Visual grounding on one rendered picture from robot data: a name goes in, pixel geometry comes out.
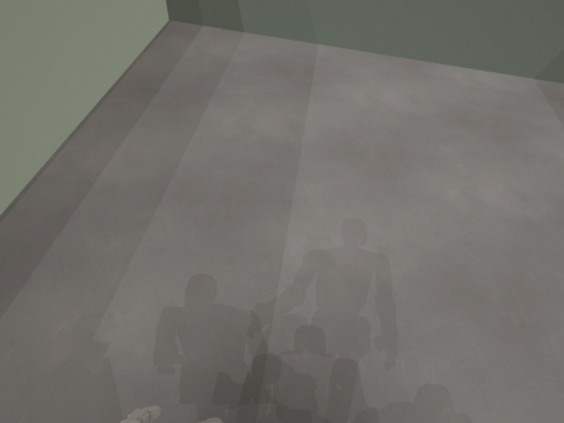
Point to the left robot hand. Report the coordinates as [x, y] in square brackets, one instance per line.
[146, 415]

